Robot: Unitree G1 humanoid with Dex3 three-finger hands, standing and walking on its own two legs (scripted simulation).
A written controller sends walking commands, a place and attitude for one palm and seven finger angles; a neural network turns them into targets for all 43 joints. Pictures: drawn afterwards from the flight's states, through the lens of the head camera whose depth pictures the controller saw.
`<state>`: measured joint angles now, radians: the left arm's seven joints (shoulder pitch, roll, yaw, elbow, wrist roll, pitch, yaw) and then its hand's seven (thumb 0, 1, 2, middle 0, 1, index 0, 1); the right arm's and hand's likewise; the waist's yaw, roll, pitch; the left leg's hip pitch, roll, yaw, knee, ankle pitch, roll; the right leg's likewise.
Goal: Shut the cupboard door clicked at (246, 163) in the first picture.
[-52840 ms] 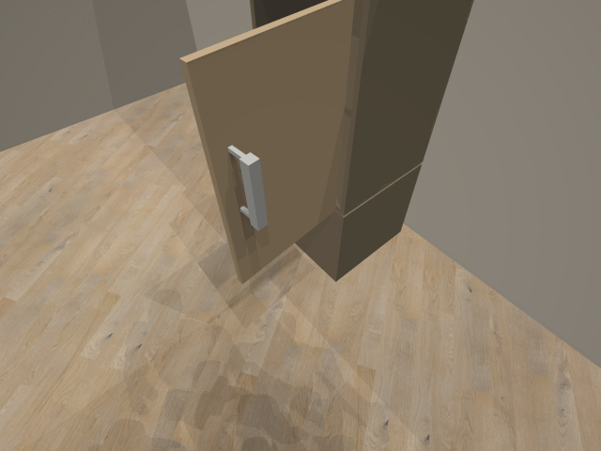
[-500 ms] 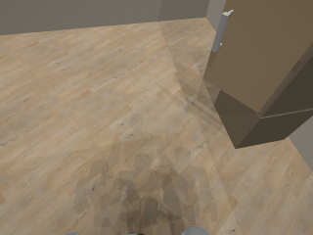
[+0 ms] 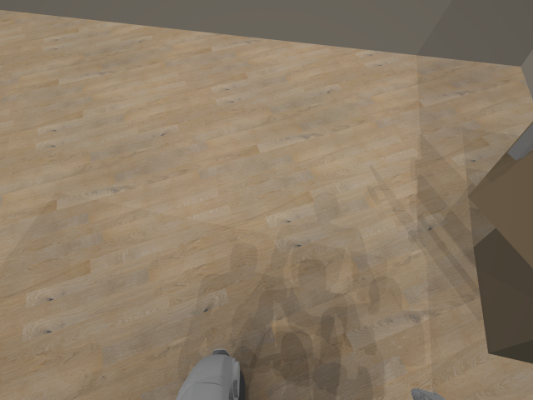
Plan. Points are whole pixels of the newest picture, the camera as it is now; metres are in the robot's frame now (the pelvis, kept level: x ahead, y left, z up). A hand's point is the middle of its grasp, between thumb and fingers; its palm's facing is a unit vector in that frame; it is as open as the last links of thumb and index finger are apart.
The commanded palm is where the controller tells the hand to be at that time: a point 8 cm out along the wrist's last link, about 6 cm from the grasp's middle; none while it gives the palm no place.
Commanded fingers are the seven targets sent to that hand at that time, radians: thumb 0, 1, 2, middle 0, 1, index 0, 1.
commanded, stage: walk to a spot facing it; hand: left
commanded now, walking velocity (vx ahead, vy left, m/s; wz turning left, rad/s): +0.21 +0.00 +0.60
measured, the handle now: out of the picture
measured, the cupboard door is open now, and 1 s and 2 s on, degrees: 34 34 34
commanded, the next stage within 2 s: turn to face it in 0.12 s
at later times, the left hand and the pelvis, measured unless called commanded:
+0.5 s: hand (180, 339) +0.22 +0.18 -0.17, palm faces +0.07 -0.97 -0.23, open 7.3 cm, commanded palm none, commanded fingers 0.00 0.90 0.90 -0.20 -0.30 -0.20 -0.30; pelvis +0.16 +0.00 -0.01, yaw +2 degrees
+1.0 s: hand (183, 272) +0.35 +0.20 -0.16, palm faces -0.21 -0.95 -0.22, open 7.3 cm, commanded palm none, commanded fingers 0.00 0.90 0.90 -0.20 -0.30 -0.20 -0.30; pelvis +0.21 +0.02 +0.00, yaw -15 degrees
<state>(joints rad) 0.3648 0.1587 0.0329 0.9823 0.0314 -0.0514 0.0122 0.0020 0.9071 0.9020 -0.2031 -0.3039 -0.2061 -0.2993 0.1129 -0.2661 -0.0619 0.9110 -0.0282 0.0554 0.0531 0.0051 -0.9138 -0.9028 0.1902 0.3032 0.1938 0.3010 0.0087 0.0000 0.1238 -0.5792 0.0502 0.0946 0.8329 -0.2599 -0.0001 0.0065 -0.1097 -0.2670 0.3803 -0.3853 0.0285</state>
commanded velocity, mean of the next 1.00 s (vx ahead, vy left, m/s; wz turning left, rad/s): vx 0.02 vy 0.00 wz -0.37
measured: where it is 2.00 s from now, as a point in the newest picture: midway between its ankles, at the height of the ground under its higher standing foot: (274, 370)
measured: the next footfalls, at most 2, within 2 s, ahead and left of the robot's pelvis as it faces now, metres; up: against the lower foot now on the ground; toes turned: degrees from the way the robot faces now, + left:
left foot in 0.10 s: +0.15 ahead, +0.11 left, +0.00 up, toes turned +9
right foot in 0.46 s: +0.26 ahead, -0.12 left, +0.00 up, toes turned +1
